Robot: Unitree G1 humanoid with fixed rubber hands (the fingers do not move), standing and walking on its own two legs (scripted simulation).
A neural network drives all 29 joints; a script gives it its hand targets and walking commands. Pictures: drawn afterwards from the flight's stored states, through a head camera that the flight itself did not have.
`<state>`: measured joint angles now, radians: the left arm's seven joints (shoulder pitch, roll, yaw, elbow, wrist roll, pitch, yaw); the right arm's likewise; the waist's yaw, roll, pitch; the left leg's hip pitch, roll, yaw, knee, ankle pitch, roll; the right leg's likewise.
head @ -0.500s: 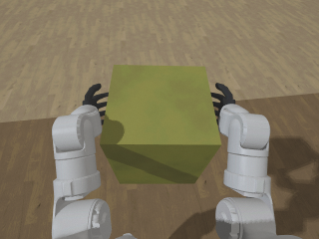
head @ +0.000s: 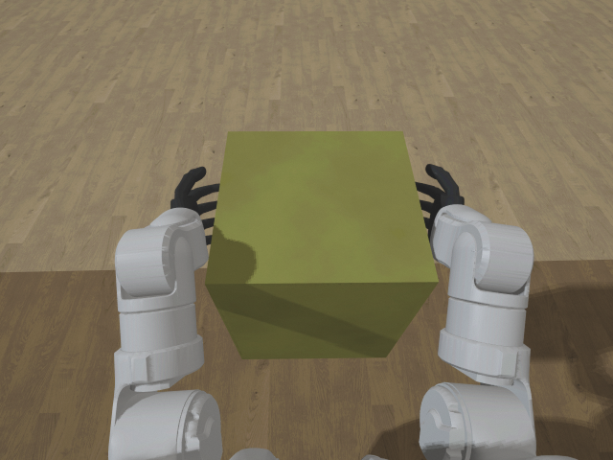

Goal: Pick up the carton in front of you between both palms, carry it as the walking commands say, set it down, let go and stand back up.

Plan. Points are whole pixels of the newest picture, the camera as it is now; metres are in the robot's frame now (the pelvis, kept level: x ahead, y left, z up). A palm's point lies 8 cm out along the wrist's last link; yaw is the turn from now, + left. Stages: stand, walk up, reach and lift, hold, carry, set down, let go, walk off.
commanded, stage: carry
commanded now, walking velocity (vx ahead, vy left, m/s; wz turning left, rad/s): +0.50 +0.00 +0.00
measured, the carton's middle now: (314, 255) +0.35 +0.02 +0.07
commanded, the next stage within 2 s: none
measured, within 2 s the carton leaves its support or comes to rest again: neither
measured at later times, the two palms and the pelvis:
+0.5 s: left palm (231, 70) +0.66 +0.17 +0.16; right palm (415, 80) +0.63 -0.13 +0.17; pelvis +0.29 +0.04 +0.03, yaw -1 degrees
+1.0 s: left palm out of the picture +0.93 +0.16 +0.20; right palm out of the picture +0.95 -0.14 +0.19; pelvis +0.59 -0.01 +0.06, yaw +0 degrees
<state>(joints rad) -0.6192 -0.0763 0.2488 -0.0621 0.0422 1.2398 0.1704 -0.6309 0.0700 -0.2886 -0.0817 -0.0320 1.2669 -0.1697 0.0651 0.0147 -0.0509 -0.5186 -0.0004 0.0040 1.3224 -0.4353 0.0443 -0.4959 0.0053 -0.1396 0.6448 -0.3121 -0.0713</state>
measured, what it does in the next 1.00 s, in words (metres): climbs: left foot, then right foot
